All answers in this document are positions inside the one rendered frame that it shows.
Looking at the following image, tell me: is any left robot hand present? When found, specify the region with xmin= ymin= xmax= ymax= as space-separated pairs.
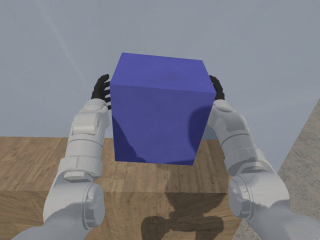
xmin=91 ymin=74 xmax=111 ymax=110

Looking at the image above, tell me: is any robot right upper arm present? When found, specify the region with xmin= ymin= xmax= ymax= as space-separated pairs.
xmin=228 ymin=172 xmax=320 ymax=240

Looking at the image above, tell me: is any robot left upper arm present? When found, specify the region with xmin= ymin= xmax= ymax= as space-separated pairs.
xmin=11 ymin=182 xmax=105 ymax=240

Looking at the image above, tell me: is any robot left forearm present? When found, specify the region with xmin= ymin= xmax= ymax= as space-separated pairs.
xmin=43 ymin=98 xmax=110 ymax=221

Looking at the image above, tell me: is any pedestal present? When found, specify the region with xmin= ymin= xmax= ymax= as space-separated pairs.
xmin=0 ymin=136 xmax=243 ymax=240

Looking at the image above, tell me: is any carton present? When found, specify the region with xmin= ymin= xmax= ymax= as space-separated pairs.
xmin=109 ymin=52 xmax=217 ymax=166

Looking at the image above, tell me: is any robot right forearm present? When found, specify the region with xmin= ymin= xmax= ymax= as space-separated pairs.
xmin=208 ymin=99 xmax=291 ymax=207

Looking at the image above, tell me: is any right robot hand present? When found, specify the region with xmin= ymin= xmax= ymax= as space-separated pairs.
xmin=209 ymin=75 xmax=225 ymax=101

